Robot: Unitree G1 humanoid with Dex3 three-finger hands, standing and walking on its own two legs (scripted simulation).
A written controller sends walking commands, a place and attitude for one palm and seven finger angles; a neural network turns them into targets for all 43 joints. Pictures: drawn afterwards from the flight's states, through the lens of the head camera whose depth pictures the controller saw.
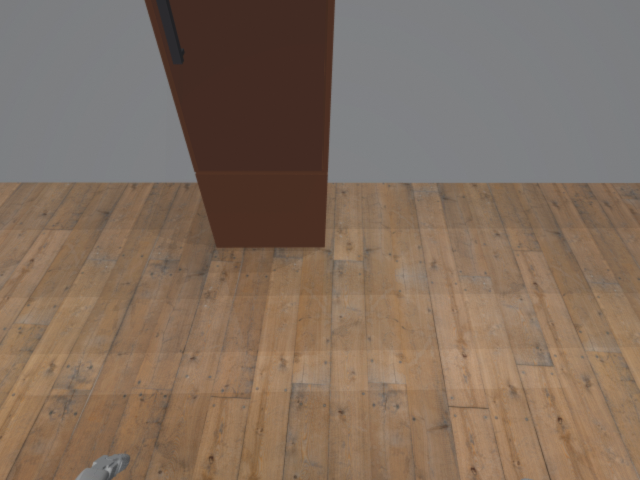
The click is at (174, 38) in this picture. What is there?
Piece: cupboard door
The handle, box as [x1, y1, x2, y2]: [156, 0, 184, 63]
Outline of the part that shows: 156,0 173,63 182,63 182,55 184,52 183,49 181,49 179,46 168,0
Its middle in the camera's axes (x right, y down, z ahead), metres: -0.35 -0.50 +0.90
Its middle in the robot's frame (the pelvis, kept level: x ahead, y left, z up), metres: +1.02 +0.41 +0.11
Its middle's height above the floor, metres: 0.88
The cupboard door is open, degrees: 0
